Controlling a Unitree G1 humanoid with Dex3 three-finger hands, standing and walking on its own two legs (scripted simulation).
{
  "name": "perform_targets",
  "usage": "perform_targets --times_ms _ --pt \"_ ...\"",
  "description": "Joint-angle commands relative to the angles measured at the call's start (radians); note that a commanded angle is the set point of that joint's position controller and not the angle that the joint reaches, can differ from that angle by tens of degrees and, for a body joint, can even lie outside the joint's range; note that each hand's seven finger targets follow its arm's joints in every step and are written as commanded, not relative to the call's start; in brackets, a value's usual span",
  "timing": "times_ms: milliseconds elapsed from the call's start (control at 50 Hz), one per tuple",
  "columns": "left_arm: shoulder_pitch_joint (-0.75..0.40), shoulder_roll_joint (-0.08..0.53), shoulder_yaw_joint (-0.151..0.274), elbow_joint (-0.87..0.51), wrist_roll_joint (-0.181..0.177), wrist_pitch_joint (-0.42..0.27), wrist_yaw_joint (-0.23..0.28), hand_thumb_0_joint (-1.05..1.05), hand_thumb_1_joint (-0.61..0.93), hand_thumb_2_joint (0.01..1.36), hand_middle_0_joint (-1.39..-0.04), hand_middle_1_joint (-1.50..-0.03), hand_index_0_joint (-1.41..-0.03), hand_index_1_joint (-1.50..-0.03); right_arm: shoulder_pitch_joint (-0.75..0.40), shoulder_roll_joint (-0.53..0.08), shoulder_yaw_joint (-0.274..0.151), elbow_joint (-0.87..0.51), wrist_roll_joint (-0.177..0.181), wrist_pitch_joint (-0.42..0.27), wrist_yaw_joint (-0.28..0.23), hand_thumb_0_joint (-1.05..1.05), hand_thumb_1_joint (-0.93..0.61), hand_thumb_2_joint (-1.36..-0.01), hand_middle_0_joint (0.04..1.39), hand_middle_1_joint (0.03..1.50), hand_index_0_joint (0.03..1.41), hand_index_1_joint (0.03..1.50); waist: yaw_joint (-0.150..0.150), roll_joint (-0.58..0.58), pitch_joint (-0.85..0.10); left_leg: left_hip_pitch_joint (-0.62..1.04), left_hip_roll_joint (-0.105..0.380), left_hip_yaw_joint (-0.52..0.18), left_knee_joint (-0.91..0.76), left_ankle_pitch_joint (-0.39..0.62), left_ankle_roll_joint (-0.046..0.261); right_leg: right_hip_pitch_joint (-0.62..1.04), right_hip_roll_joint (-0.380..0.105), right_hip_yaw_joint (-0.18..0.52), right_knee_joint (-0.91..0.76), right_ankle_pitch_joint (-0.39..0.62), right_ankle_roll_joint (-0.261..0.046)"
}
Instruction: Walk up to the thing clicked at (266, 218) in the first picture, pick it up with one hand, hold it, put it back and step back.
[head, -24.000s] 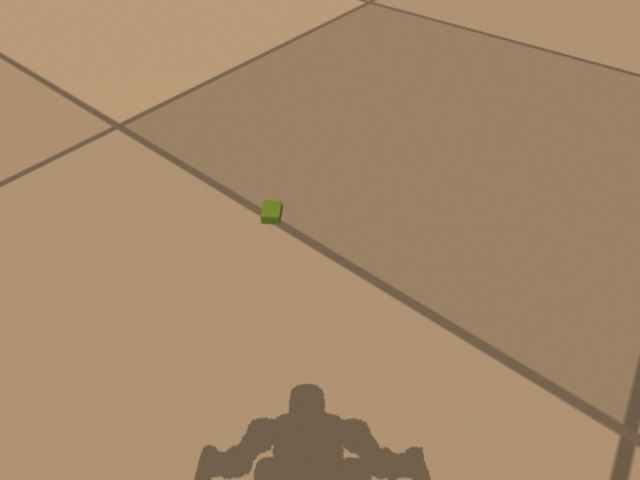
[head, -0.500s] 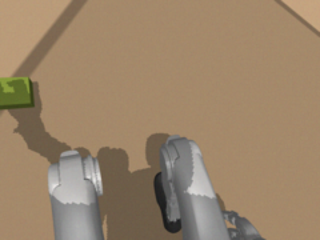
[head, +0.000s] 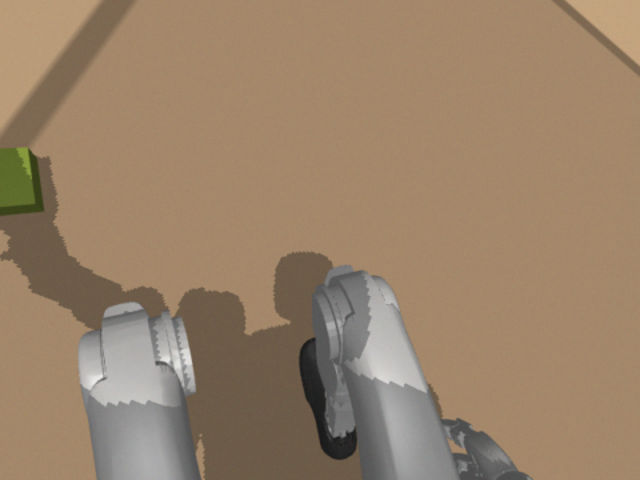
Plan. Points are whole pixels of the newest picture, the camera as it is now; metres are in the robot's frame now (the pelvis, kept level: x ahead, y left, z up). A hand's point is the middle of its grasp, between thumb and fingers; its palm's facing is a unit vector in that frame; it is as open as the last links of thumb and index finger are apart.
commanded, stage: rise first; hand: left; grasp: from above
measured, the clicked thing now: out of the picture +0.49 +0.36 -0.30
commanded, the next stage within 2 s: none
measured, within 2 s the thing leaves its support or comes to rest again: neither
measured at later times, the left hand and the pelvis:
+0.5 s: hand out of the picture +0.44 +0.39 -0.18, palm faces -0.43 -0.11 -0.89, open 14.0 cm; pelvis -0.01 +0.01 -0.01, yaw -1 degrees
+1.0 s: hand out of the picture +0.45 +0.39 -0.18, palm faces -0.43 -0.10 -0.90, open 13.9 cm; pelvis -0.01 +0.00 -0.01, yaw -2 degrees
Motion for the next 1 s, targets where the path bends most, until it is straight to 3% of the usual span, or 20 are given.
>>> perform_targets --times_ms 0,80,320,380,520,580,600,800,840,980 --pt "-0.293 0.303 0.033 -0.136 -0.015 -0.012 0.045 0.0 -0.485 0.96 -0.13 -0.938 -0.124 -0.943 0.206 -0.287 -0.08 0.004 -0.008 0.002 -0.015 0.0 -0.904 -0.901 0.2 0.3 0.2 0.3 -0.013 0.437 -0.671 0.608 0.027 0.123 -0.264 0.265 0.043 0.246 0.011 -0.139 -0.189 0.258 -0.094" --pt "-0.316 0.304 0.021 -0.1 -0.001 -0.019 0.056 0.0 -0.494 0.966 -0.123 -0.956 -0.118 -0.96 0.196 -0.293 -0.074 0.001 -0.005 -0.003 -0.013 0.0 -0.906 -0.902 0.199 0.3 0.2 0.3 -0.021 0.444 -0.64 0.598 0.029 0.105 -0.28 0.213 0.038 0.201 0.01 -0.151 -0.18 0.218 -0.097" --pt "-0.338 0.331 0.011 -0.037 0.031 0.005 0.079 0.0 -0.53 0.989 -0.086 -1.018 -0.087 -1.016 0.197 -0.306 -0.056 -0.005 -0.006 -0.02 -0.008 0.0 -0.909 -0.903 0.199 0.3 0.2 0.3 -0.03 0.496 -0.644 0.631 0.031 0.094 -0.275 0.258 0.029 0.188 0.01 -0.156 -0.157 0.249 -0.095" --pt "-0.344 0.322 0.001 -0.034 0.026 0.006 0.078 0.0 -0.526 0.986 -0.089 -1.018 -0.091 -1.015 0.2 -0.307 -0.052 -0.008 -0.009 -0.026 -0.007 0.0 -0.91 -0.903 0.199 0.3 0.2 0.3 -0.045 0.469 -0.621 0.593 0.032 0.095 -0.27 0.223 0.032 0.195 0.011 -0.157 -0.164 0.235 -0.094" --pt "-0.349 0.373 0.015 -0.04 0.022 -0.001 0.073 0.0 -0.533 0.989 -0.091 -1.015 -0.09 -1.015 0.197 -0.314 -0.036 -0.018 -0.01 -0.032 -0.006 0.0 -0.911 -0.903 0.2 0.3 0.2 0.3 -0.043 0.486 -0.619 0.583 0.03 0.099 -0.26 0.229 0.034 0.217 0.009 -0.153 -0.162 0.244 -0.092" --pt "-0.346 0.37 0.021 -0.04 0.015 -0.007 0.079 0.0 -0.514 0.971 -0.093 -1.02 -0.099 -1.014 0.197 -0.315 -0.035 -0.02 -0.013 -0.034 -0.008 0.0 -0.908 -0.902 0.2 0.3 0.2 0.3 -0.045 0.476 -0.63 0.582 0.031 0.097 -0.256 0.22 0.034 0.221 0.011 -0.157 -0.166 0.24 -0.091" --pt "-0.332 0.355 0.004 -0.016 0.023 -0.006 0.077 0.0 -0.519 0.977 -0.097 -1.016 -0.099 -1.012 0.203 -0.312 -0.03 -0.017 -0.014 -0.035 -0.007 0.0 -0.909 -0.902 0.2 0.3 0.2 0.3 -0.054 0.479 -0.608 0.578 0.031 0.096 -0.259 0.224 0.034 0.215 0.013 -0.159 -0.163 0.241 -0.093" --pt "-0.32 0.365 0.015 -0.05 0.018 0.001 0.074 0.0 -0.525 0.985 -0.095 -1.013 -0.096 -1.012 0.205 -0.311 -0.034 -0.019 -0.008 -0.038 -0.007 0.0 -0.907 -0.901 0.2 0.3 0.2 0.3 -0.035 0.491 -0.639 0.582 0.029 0.107 -0.254 0.241 0.035 0.233 0.014 -0.154 -0.171 0.257 -0.094" --pt "-0.339 0.338 -0.001 -0.045 0.009 0.001 0.071 0.0 -0.511 0.976 -0.104 -1.005 -0.105 -1.004 0.211 -0.313 -0.035 -0.019 -0.008 -0.039 -0.007 0.0 -0.906 -0.901 0.2 0.3 0.2 0.3 -0.058 0.462 -0.618 0.565 0.031 0.099 -0.25 0.231 0.037 0.22 0.012 -0.159 -0.172 0.253 -0.092" --pt "-0.344 0.359 0.008 -0.077 0.003 0.005 0.063 0.0 -0.506 0.968 -0.119 -0.993 -0.118 -0.994 0.207 -0.311 -0.037 -0.028 -0.002 -0.045 -0.005 0.0 -0.909 -0.902 0.2 0.3 0.2 0.3 -0.043 0.482 -0.623 0.578 0.03 0.103 -0.262 0.228 0.034 0.236 0.009 -0.154 -0.176 0.25 -0.096"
